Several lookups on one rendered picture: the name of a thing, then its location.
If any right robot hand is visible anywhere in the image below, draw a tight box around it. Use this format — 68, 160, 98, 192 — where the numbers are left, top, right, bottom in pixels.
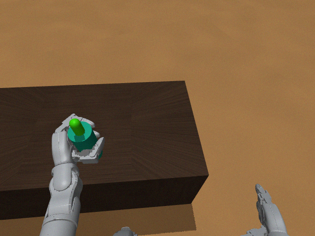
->
241, 184, 287, 236

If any left robot arm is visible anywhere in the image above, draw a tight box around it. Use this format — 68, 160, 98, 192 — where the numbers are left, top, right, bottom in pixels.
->
39, 163, 83, 236

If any bottle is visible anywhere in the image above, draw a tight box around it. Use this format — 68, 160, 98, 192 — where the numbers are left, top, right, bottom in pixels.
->
67, 118, 102, 159

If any left robot hand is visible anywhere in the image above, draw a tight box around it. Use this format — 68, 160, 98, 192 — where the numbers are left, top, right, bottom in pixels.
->
52, 114, 105, 166

